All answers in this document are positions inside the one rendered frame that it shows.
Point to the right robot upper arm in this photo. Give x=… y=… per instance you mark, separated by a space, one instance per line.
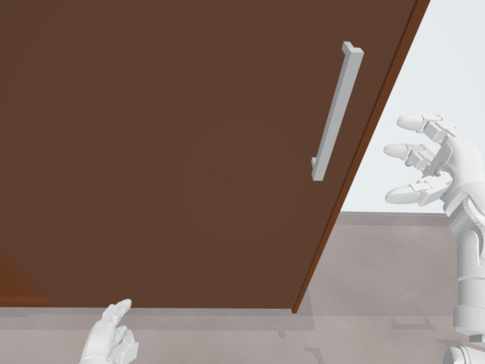
x=463 y=355

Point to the handle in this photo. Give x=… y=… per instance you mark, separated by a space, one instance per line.
x=348 y=74

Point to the robot right forearm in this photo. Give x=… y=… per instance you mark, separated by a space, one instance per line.
x=465 y=209

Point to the right robot hand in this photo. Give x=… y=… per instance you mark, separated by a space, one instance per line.
x=458 y=159

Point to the left robot hand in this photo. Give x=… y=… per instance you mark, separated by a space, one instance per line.
x=103 y=338

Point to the wardrobe door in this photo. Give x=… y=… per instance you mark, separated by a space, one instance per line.
x=13 y=282
x=160 y=150

